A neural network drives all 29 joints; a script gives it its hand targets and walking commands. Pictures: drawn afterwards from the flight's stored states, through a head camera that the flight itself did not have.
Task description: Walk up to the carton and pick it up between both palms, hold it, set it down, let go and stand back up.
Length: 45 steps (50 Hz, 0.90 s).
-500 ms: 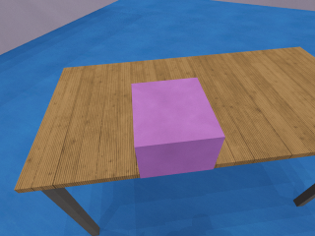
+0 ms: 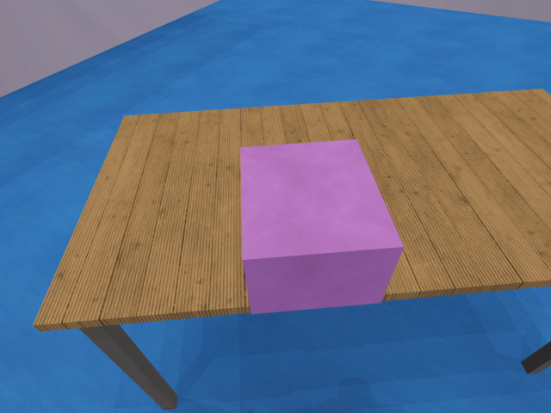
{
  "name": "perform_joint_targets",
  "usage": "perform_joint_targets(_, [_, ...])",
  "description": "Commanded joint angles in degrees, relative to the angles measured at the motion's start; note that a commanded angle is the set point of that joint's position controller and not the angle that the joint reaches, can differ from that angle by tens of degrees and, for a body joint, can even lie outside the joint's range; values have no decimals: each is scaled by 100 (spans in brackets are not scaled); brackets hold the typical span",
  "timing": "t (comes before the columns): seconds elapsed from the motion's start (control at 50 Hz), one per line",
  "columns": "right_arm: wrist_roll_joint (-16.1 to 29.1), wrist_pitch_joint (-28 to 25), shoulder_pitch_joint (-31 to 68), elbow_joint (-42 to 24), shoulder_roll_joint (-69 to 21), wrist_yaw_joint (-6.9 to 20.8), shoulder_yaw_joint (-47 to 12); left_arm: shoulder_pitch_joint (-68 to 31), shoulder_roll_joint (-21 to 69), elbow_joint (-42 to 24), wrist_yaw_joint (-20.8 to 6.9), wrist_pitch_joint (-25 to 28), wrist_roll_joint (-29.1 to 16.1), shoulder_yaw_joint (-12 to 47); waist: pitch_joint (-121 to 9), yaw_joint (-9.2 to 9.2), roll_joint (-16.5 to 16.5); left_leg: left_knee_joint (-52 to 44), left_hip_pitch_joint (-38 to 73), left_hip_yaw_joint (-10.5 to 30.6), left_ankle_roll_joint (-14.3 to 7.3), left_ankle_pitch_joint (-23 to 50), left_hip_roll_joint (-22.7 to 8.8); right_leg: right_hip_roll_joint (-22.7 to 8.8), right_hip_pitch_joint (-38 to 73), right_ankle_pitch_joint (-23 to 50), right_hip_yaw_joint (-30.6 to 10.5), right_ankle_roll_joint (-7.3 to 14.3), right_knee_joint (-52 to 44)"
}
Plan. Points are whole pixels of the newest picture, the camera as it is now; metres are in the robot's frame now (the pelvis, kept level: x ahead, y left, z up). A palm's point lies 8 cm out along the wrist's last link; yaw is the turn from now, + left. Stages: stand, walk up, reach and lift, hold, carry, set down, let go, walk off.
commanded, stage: reach and lift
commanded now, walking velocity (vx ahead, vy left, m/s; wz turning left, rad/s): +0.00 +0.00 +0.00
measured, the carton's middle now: (307, 221) +0.45 -0.04 +0.02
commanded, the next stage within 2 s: none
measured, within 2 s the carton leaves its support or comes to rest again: neither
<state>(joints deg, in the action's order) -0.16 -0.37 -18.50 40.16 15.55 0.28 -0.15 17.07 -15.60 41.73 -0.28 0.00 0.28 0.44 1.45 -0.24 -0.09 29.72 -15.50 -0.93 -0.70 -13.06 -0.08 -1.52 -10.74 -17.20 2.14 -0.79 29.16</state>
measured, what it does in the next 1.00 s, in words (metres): stands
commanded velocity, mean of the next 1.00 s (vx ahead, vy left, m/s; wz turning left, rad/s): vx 0.00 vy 0.00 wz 0.00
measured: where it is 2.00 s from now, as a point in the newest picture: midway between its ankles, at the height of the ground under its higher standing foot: outside the picture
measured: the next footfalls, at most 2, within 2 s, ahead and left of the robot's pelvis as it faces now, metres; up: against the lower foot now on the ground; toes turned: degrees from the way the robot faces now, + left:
none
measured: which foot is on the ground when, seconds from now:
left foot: down 0.00-1.00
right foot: down 0.00-1.00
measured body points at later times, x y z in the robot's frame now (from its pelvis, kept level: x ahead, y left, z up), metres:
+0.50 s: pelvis +0.01 -0.02 +0.01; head +0.01 +0.00 +0.46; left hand +0.18 +0.23 -0.07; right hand +0.16 -0.26 -0.06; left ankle +0.03 +0.11 -0.74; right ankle -0.02 -0.13 -0.74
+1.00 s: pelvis +0.02 -0.01 +0.02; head +0.01 +0.00 +0.46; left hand +0.21 +0.22 -0.01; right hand +0.21 -0.24 -0.01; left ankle +0.03 +0.11 -0.74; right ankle -0.02 -0.13 -0.74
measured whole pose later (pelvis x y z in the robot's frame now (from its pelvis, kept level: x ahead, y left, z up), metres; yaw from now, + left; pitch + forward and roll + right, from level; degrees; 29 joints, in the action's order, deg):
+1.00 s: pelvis +0.02 -0.01 +0.02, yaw -4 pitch -3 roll +0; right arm 8.2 -8.4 -17.6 18.9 11.8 2.5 -0.1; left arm 18.0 -12.7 11.8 3.1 -1.8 -5.6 -1.4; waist 1.4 3.4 -2.2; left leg 15.2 -3.8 -4.2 1.0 -8.3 -2.1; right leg 0.3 -0.7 -11.1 -0.3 0.5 14.6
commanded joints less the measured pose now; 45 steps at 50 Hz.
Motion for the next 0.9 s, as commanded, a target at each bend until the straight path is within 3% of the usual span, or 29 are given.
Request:
perform_joint_targets(0.0, [-610,-1004,2515,313,372,235,884,-2317,-875,-1454,305,-1103,-218,-154,460,-80,194,-121,-403,-267,218,-1693,-251,134,-1492,-1208,136,399,179])
perform_joint_targets(0.02, [-546,-995,2391,325,429,303,910,-2128,-719,-1461,290,-1348,-182,-165,111,16,-40,82,-229,-168,230,-1435,-321,68,-1380,-1017,297,340,384])
perform_joint_targets(0.06, [-384,-1009,1665,375,533,318,867,-1726,-592,-1824,245,-1614,-74,-224,-380,-64,-57,138,511,-193,186,-821,-303,62,-1256,-393,299,317,136])
perform_joint_targets(0.12, [-49,-1117,972,477,724,317,700,-765,-442,-2236,232,-1636,30,-380,-847,-111,124,-238,1910,-56,251,1374,-143,340,-573,1092,364,265,-480])
perform_joint_targets(0.14, [46,-1068,947,554,802,338,556,-468,-493,-2098,216,-1668,187,-510,-769,7,75,-271,2123,-107,326,1759,-119,360,-390,1543,278,254,-579])
perform_joint_targets(0.22, [24,-869,1222,23,644,267,340,-551,-517,-1779,145,-1648,195,-675,-111,94,-185,-749,1805,-243,292,1464,161,314,14,1596,98,80,-1081])
perform_joint_targets(0.34, [28,-641,1142,-1007,124,223,232,-1133,-507,-2301,159,-1387,96,-736,292,224,-3,-1174,1696,-421,192,714,154,148,-186,553,-125,108,-1551])
perform_joint_targets(0.44, [90,-683,744,-1583,40,196,265,-921,-496,-2724,216,-987,-113,-671,-66,198,30,-1168,1992,-409,187,961,109,121,-253,713,-191,106,-1646])
perform_joint_targets(0.6, [223,-976,359,-1953,98,74,302,-355,-478,-2908,167,-454,-387,-592,-214,233,-102,-1170,2173,-333,239,1760,84,208,-75,1228,-186,88,-1745])
perform_joint_targets(0.88, [804,-991,295,-2674,203,220,230,-206,-226,-3720,350,-39,-551,-388,-213,333,131,-1281,2276,-207,319,2132,0,284,-146,944,-239,301,-1937])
